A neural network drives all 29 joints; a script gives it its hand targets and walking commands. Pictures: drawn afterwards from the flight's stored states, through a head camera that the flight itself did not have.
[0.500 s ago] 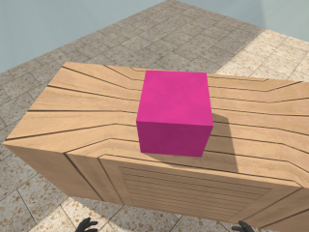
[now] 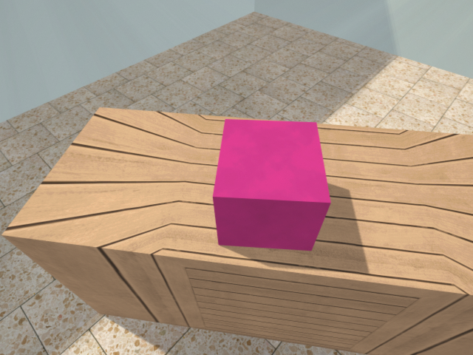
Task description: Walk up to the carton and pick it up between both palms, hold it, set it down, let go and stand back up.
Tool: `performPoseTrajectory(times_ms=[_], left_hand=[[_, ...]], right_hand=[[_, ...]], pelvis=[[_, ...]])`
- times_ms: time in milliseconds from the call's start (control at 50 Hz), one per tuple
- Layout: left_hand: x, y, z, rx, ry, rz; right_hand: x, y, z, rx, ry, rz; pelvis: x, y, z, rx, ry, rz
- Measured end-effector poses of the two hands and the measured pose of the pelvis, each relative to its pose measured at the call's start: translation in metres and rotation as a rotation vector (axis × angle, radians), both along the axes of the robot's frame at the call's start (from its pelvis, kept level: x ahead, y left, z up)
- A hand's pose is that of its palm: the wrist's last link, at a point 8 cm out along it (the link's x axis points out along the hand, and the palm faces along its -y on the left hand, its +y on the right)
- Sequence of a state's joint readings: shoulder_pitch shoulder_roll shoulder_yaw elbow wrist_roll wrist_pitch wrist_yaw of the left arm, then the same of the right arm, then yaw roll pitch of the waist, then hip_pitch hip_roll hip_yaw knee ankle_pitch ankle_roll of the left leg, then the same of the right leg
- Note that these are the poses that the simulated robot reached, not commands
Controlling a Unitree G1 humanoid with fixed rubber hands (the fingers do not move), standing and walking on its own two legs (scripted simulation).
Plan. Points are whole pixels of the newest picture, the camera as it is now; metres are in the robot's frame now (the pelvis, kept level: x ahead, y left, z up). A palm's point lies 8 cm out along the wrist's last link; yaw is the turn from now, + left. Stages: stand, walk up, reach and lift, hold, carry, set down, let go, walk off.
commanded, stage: stand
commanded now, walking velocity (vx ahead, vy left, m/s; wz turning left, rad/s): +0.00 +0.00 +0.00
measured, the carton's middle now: (267, 183) +0.48 -0.06 -0.04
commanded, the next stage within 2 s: none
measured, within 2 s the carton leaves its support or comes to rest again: neither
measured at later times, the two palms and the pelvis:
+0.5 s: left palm out of the picture -0.01 +0.22 -0.15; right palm out of the picture -0.02 -0.19 -0.15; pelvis +0.00 +0.02 +0.00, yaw +0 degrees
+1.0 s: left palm out of the picture -0.03 +0.23 -0.15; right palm out of the picture -0.04 -0.17 -0.15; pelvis +0.00 +0.03 +0.00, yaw +0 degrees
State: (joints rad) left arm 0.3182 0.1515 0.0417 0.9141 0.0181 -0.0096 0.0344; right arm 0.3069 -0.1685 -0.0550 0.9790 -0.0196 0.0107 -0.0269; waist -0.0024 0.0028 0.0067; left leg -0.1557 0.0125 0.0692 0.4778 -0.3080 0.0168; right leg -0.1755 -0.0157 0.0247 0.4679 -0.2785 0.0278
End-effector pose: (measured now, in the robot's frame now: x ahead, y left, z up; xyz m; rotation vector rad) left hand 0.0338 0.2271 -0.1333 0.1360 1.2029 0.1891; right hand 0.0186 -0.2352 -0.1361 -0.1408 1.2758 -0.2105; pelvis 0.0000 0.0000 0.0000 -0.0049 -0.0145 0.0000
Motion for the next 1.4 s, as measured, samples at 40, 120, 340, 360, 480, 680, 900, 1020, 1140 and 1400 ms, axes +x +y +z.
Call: performPoseTrajectory(times_ms=[40, 120, 340, 360, 480, 680, 900, 1020, 1140, 1400], left_hand=[[-0.007, 0.001, -0.002, -0.001, 0.028, 0.006], [-0.02, 0.001, -0.004, -0.008, 0.08, 0.016], [-0.041, -0.006, -0.011, -0.039, 0.173, 0.025], [-0.042, -0.007, -0.011, -0.042, 0.178, 0.025], [-0.046, -0.009, -0.014, -0.055, 0.204, 0.025], [-0.054, -0.006, -0.016, -0.061, 0.24, 0.024], [-0.062, -0.002, -0.017, -0.065, 0.266, 0.02], [-0.065, -0.001, -0.018, -0.07, 0.277, 0.019], [-0.068, 0.0, -0.018, -0.073, 0.285, 0.018], [-0.071, 0.003, -0.019, -0.074, 0.296, 0.017]], right_hand=[[-0.005, 0.003, -0.001, 0.003, 0.019, -0.005], [-0.014, 0.009, -0.003, 0.012, 0.056, -0.013], [-0.033, 0.029, -0.008, 0.04, 0.126, -0.031], [-0.035, 0.031, -0.008, 0.043, 0.131, -0.032], [-0.042, 0.04, -0.01, 0.055, 0.156, -0.037], [-0.051, 0.051, -0.011, 0.064, 0.181, -0.036], [-0.055, 0.058, -0.012, 0.068, 0.187, -0.032], [-0.056, 0.062, -0.012, 0.069, 0.183, -0.03], [-0.057, 0.065, -0.012, 0.07, 0.182, -0.027], [-0.055, 0.068, -0.011, 0.07, 0.174, -0.022]], pelvis=[[0.0, 0.001, 0.0, 0.0, -0.003, 0.0], [0.001, 0.004, 0.001, 0.0, -0.008, -0.001], [0.003, 0.012, 0.002, 0.002, -0.023, -0.001], [0.003, 0.012, 0.002, 0.002, -0.024, -0.001], [0.003, 0.016, 0.002, 0.002, -0.031, -0.001], [0.001, 0.022, 0.002, 0.005, -0.037, 0.001], [-0.001, 0.028, 0.001, 0.005, -0.042, 0.004], [-0.002, 0.031, 0.001, 0.006, -0.043, 0.005], [-0.004, 0.034, 0.001, 0.007, -0.041, 0.008], [-0.004, 0.037, 0.001, 0.009, -0.034, 0.011]])
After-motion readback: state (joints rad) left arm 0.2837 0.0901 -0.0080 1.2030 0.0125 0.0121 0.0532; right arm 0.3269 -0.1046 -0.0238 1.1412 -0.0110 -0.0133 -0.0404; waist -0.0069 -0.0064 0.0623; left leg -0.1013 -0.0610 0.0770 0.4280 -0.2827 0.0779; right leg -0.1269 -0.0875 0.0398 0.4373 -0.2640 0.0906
